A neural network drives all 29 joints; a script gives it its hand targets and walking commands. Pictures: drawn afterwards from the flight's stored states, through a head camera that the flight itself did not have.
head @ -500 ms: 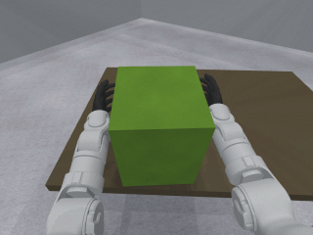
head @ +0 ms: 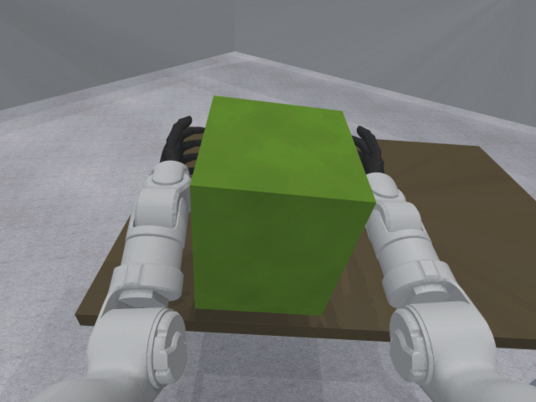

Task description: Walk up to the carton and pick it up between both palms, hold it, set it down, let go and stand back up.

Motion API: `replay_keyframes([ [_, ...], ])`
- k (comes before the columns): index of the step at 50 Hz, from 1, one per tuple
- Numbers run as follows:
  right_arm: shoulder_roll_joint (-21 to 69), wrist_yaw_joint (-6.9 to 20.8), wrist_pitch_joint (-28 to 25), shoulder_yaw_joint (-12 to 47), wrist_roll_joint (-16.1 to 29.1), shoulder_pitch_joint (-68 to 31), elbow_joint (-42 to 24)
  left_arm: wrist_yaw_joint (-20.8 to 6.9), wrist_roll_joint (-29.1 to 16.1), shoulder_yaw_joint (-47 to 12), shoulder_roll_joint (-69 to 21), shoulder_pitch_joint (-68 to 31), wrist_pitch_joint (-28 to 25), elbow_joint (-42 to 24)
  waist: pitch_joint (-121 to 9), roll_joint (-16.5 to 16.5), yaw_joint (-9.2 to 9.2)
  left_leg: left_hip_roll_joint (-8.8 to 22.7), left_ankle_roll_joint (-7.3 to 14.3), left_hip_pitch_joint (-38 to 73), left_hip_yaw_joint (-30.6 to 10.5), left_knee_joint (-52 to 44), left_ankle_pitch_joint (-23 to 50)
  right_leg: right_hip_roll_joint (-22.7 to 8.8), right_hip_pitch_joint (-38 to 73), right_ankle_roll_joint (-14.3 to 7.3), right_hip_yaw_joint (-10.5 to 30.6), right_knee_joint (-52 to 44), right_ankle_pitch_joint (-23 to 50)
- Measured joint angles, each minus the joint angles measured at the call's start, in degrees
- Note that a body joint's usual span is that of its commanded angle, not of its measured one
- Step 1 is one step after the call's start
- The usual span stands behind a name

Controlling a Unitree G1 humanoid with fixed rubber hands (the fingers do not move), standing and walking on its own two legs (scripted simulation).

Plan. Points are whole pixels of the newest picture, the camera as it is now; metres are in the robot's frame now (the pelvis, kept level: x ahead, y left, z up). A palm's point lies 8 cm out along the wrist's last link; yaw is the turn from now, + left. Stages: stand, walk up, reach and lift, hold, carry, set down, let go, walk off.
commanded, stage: reach and lift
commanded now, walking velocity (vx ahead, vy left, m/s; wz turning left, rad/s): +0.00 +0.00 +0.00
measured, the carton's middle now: (269, 208) +0.37 +0.04 +0.16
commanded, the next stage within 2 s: hold in 1.58 s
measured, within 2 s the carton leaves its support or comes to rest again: neither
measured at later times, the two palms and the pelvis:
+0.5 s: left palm (175, 151) +0.36 +0.17 +0.25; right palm (381, 158) +0.38 -0.12 +0.26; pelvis -0.01 +0.00 +0.00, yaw +0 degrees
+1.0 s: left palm (182, 127) +0.37 +0.16 +0.29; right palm (400, 135) +0.38 -0.13 +0.29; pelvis -0.01 +0.00 +0.00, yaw +0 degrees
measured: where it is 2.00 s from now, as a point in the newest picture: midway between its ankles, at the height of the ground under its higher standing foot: outside the picture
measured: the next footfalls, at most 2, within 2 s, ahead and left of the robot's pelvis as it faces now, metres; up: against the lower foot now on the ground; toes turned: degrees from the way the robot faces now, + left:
none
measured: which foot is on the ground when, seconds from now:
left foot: down 0.00-1.00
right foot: down 0.00-1.00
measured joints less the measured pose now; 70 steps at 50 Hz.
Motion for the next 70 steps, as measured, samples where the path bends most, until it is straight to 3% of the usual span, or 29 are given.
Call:
replay_keyframes([
  [12,-1.3,-1.7,2.6,2.1,5.4,-0.5,-3.2,0.0,0.0,-0.4,0.0,-0.3,3.3,-3.7,0.0,0.8,-0.87,0.0,0.2,0.0,0.0,0.0,0.1,0.0,0.1,0.3,0.0,-0.3,0.3],
  [32,-3.2,-3.0,10.0,2.1,7.2,-6.5,-3.6,-0.7,0.4,0.6,1.3,-5.4,9.7,-4.0,-1.1,-1.0,-3.10,0.0,0.3,0.0,0.0,0.0,0.4,0.0,0.3,0.4,0.0,-0.7,0.9],
  [48,-4.5,-4.0,14.3,2.1,8.6,-10.4,-3.6,-1.5,0.7,2.8,1.3,-8.5,12.7,-3.9,-1.1,1.3,-3.14,0.0,0.4,0.0,0.0,0.0,0.4,0.0,0.4,0.5,0.0,-0.7,0.9],
  [70,-6.1,-4.6,18.0,2.1,9.2,-14.5,-3.6,-2.4,0.7,3.2,2.6,-12.9,14.8,-2.1,-1.2,0.7,-3.14,0.0,0.4,0.0,0.0,0.0,0.4,0.0,0.4,0.4,0.0,-0.7,0.9],
])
